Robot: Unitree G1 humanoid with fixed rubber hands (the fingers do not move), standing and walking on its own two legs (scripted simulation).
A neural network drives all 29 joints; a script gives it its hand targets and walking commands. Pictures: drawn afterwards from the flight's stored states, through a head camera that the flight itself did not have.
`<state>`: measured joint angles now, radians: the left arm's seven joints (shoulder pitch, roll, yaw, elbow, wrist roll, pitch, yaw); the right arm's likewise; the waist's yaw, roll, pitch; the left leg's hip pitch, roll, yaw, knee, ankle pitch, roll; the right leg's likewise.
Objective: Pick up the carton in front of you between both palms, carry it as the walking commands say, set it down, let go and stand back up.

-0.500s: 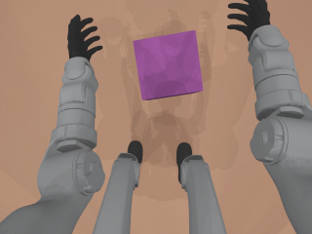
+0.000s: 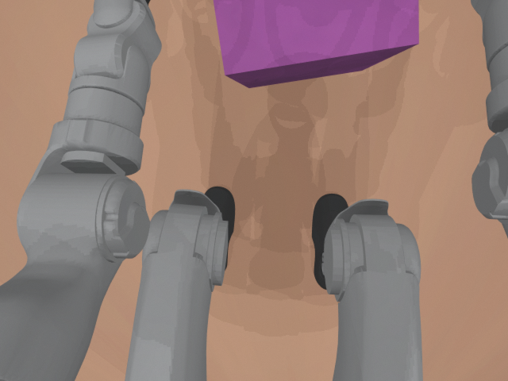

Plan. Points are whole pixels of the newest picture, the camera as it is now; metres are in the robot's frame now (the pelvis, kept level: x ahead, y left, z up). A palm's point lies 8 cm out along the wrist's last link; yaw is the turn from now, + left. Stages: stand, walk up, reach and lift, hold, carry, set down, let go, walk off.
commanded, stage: reach and lift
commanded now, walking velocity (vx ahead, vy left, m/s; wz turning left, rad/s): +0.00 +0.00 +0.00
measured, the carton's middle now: out of the picture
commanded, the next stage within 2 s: none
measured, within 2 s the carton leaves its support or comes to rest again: leaves its support in 1.00 s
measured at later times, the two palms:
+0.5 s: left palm (158, 2) +0.55 +0.13 -0.21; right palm out of the picture +0.58 -0.21 -0.21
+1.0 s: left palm out of the picture +0.56 +0.11 -0.20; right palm out of the picture +0.58 -0.19 -0.21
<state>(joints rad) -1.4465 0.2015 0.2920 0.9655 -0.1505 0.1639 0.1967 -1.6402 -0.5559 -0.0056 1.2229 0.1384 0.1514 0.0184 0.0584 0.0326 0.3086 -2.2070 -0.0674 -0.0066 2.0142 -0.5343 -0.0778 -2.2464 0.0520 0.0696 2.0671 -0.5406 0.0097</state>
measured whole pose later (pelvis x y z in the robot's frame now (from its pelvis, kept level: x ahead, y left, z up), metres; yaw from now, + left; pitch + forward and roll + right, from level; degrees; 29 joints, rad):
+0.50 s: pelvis +0.01 +0.00 -0.04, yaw +1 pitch +35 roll +5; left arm -1.49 0.19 0.26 1.06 -0.18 0.09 0.20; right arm -1.67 -0.53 0.07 1.28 0.18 0.10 0.01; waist 0.04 0.06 0.43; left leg -2.21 -0.07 0.00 2.18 -0.59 -0.07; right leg -2.25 0.02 0.06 2.24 -0.61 -0.01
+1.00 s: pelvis +0.01 +0.00 -0.04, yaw +0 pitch +36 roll +4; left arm -1.46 0.12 0.43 0.93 -0.04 0.22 0.17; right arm -1.58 -0.40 -0.07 1.11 0.01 0.23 0.01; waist 0.01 0.07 0.39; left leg -2.22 -0.11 -0.03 2.20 -0.61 -0.10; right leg -2.25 0.02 0.04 2.26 -0.63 -0.02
